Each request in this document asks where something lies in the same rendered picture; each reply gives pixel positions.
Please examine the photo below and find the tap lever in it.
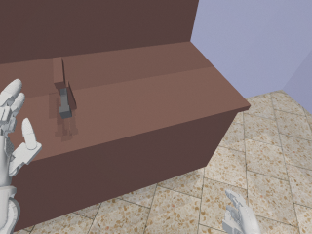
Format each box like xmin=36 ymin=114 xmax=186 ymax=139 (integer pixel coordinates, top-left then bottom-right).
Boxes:
xmin=58 ymin=88 xmax=72 ymax=119

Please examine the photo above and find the counter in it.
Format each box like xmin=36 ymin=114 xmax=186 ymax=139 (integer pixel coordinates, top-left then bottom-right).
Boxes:
xmin=0 ymin=0 xmax=251 ymax=232

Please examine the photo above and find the right robot hand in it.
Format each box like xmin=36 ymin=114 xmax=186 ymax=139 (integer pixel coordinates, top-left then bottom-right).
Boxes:
xmin=222 ymin=188 xmax=261 ymax=234

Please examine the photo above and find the left robot hand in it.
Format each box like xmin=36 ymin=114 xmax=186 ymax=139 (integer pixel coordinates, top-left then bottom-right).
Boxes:
xmin=0 ymin=79 xmax=42 ymax=187

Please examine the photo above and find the robot left forearm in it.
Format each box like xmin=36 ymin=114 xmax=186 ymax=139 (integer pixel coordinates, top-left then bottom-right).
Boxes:
xmin=0 ymin=185 xmax=20 ymax=234

